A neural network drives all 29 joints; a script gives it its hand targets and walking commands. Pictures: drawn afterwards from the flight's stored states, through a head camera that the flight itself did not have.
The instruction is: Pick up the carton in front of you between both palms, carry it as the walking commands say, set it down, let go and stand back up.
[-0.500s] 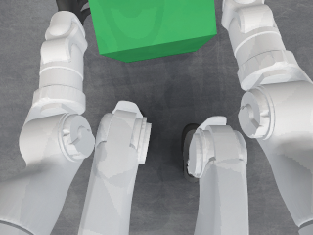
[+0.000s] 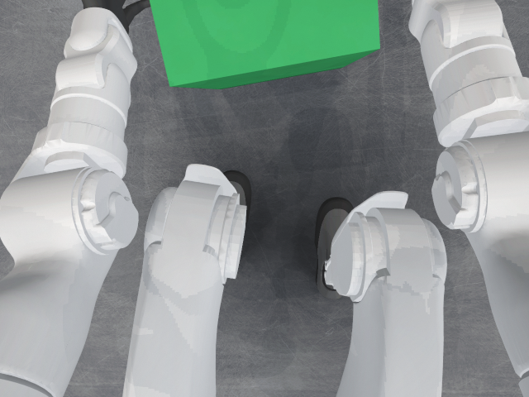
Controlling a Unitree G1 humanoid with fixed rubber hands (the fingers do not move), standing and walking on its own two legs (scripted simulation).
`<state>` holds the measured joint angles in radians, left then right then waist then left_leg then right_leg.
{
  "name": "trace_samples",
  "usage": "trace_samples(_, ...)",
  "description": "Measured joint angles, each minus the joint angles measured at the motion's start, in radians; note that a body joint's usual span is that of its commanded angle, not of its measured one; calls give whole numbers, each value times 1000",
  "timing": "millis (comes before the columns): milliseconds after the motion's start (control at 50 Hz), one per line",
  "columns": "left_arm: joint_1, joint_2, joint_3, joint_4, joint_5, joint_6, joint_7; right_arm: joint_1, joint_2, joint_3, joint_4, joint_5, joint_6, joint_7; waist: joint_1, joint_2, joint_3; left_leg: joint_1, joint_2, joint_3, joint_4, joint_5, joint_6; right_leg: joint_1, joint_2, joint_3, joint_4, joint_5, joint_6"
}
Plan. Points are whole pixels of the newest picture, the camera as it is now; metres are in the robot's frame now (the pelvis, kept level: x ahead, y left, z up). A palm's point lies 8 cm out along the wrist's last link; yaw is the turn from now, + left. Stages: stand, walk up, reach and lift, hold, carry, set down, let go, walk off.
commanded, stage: set down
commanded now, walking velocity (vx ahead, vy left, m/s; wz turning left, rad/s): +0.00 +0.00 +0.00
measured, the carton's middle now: out of the picture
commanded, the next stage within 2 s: let go in 1.16 s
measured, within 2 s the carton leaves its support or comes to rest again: neither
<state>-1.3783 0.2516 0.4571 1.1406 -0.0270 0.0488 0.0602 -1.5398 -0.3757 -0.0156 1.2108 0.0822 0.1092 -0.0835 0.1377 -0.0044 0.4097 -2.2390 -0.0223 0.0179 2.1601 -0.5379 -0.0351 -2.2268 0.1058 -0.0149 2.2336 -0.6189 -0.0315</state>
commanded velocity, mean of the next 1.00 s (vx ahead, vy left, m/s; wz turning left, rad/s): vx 0.00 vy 0.00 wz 0.00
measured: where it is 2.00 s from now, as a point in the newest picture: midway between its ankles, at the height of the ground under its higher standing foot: (279, 251)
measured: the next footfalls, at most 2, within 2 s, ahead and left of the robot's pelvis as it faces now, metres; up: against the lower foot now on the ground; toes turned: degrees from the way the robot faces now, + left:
none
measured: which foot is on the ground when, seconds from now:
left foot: down 0.00-1.00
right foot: down 0.00-1.00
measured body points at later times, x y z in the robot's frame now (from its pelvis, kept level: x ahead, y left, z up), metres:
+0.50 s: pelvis +0.01 +0.01 +0.06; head +0.34 +0.03 +0.36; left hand +0.51 +0.28 -0.06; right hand +0.60 -0.10 -0.06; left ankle +0.13 +0.12 -0.34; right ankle +0.10 -0.09 -0.34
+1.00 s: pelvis +0.02 +0.01 +0.19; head +0.34 +0.02 +0.51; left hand +0.50 +0.28 +0.09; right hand +0.60 -0.11 +0.09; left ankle +0.13 +0.12 -0.34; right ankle +0.10 -0.09 -0.34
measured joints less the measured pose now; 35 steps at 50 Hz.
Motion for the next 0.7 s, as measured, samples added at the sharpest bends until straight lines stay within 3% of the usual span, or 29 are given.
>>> trace_samples(120, 10, 72, -119, -5, -144, -24, 12, 19, -66, 106, -56, 120, -5, 2, -9, 8, -9, -29, 21, 22, 14, 9, 33, -19, -24, -2, 15, -5, 0)
trace_samples(260, 64, 61, -183, -146, -219, 14, 43, 60, -65, 90, -175, 110, 35, -8, -8, 11, -67, -37, 8, 27, -5, 21, 47, -10, -42, 3, -2, -11, 9)
trace_samples(360, 133, 24, -197, -265, -202, 71, 67, 108, -42, 22, -218, 60, 83, -13, 0, -5, -155, 2, -8, 15, -79, 25, 46, 39, -51, -1, -83, -13, 9)
trace_samples(540, 190, -19, -148, -275, -109, 107, 52, 143, -15, -92, -123, -15, 78, 36, 2, -26, -345, 55, -23, -7, -260, 51, 40, 96, -54, -1, -274, 19, 12)
trace_samples(700, 244, -28, -126, -338, -101, 130, 36, 200, -13, -98, -199, -31, 94, 48, 4, -19, -405, 121, -22, -13, -393, 75, 40, 157, -46, 9, -411, 53, 17)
